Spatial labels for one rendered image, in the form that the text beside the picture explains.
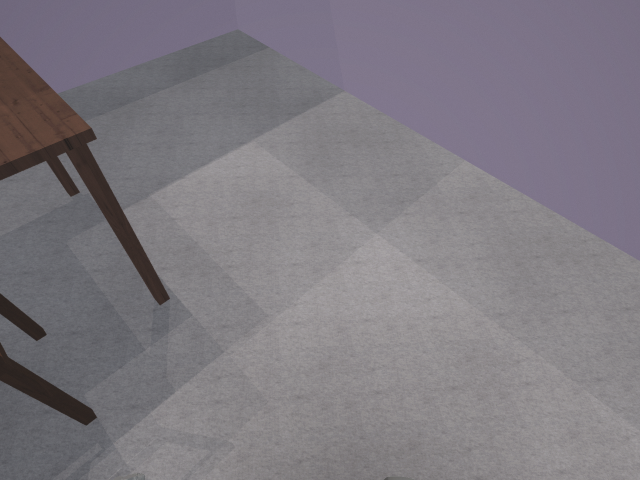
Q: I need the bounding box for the chair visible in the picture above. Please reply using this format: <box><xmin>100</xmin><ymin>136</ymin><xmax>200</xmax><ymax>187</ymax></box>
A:
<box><xmin>0</xmin><ymin>294</ymin><xmax>97</xmax><ymax>426</ymax></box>

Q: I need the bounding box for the table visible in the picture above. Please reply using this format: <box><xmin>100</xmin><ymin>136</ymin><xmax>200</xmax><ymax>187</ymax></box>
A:
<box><xmin>0</xmin><ymin>37</ymin><xmax>170</xmax><ymax>305</ymax></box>

